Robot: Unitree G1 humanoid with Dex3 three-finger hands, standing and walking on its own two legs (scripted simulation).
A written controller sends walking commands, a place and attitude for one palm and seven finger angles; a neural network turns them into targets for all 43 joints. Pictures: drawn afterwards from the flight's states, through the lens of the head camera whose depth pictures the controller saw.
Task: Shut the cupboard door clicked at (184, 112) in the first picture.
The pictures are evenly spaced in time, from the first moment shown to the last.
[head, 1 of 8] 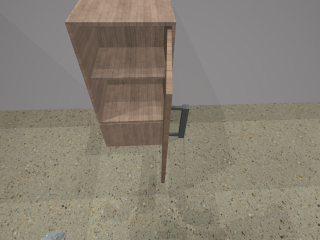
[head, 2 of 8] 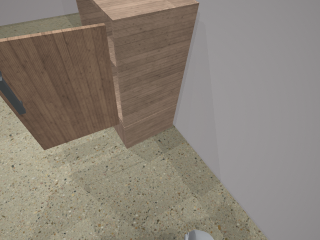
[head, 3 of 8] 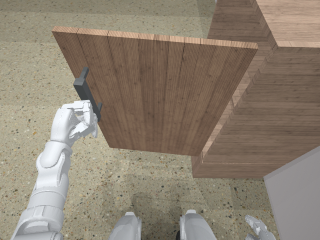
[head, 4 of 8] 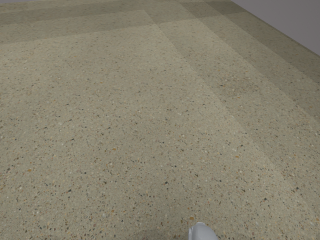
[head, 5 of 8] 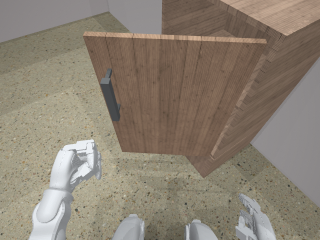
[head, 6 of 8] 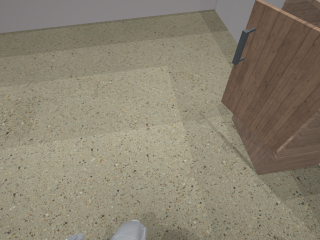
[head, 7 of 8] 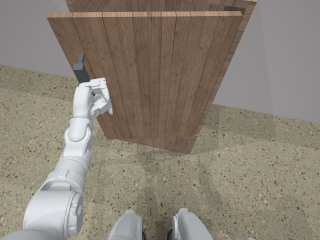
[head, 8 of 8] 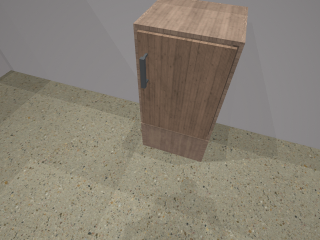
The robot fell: no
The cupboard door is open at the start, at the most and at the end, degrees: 85 85 0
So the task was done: yes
